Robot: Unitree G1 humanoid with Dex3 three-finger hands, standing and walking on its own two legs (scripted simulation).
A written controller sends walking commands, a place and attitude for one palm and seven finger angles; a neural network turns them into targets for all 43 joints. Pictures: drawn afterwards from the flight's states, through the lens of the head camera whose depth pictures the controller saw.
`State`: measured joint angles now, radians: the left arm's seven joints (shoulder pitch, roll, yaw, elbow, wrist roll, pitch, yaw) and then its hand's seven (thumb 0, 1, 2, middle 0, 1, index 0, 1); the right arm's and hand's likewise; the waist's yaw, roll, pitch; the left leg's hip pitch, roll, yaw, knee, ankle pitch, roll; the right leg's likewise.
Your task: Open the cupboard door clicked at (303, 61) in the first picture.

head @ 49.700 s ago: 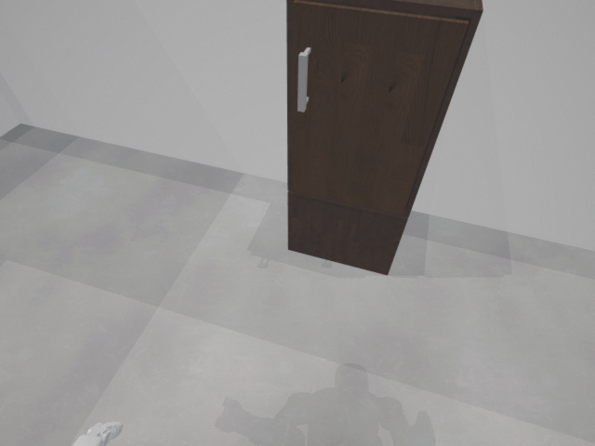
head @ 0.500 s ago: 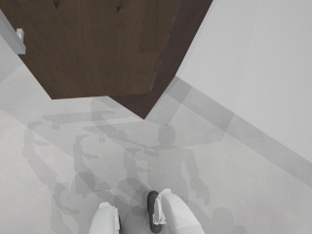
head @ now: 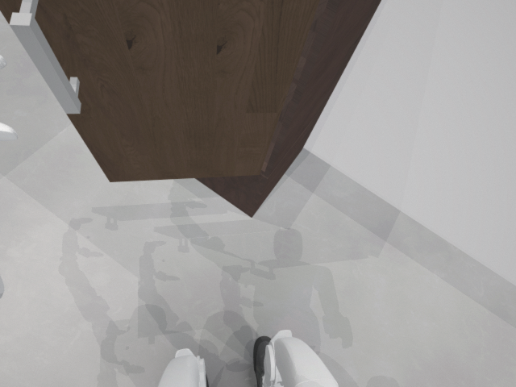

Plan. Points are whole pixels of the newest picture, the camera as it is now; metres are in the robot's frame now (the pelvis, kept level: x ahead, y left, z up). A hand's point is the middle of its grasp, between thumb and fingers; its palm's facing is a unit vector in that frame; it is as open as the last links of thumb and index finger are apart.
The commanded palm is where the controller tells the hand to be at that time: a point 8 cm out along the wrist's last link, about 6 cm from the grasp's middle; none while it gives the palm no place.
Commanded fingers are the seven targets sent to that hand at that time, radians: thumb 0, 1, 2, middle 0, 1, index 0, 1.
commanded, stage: move the hooked fingers beside the handle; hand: left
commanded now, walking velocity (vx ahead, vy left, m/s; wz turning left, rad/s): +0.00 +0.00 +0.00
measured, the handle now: (53, 59) +0.55 +0.25 +0.09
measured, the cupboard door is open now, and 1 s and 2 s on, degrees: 41 41 41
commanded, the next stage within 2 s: slide the fingers in behind the handle in 0.02 s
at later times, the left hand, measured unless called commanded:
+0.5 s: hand (12, 88) +0.50 +0.28 +0.09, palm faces +0.03 -1.00 -0.02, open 14.0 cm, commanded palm +0.48 +0.32 +0.08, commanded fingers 0.00 -0.50 0.30 -0.30 -1.20 -0.30 -1.20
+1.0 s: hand (36, 87) +0.50 +0.26 +0.09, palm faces +0.04 -1.00 -0.02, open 13.8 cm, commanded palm +0.49 +0.29 +0.08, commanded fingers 0.00 -0.50 0.30 -0.30 -1.20 -0.30 -1.20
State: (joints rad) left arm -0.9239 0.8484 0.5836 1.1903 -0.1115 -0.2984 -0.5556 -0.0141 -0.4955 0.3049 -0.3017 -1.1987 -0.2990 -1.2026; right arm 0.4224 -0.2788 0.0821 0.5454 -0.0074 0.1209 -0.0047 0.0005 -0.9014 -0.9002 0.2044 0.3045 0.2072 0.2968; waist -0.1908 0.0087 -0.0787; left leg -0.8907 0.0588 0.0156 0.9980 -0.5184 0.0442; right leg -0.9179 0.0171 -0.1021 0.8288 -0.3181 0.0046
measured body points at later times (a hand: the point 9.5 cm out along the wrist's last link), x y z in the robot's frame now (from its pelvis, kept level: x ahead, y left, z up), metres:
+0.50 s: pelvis -0.01 -0.01 +0.00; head +0.15 +0.03 +0.42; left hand +0.49 +0.34 +0.09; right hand -0.02 -0.28 -0.09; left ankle -0.04 +0.08 -0.68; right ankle +0.03 -0.13 -0.68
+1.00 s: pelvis +0.00 -0.01 +0.00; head +0.14 +0.03 +0.43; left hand +0.50 +0.31 +0.09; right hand -0.01 -0.27 -0.09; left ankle -0.04 +0.08 -0.68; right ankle +0.03 -0.13 -0.68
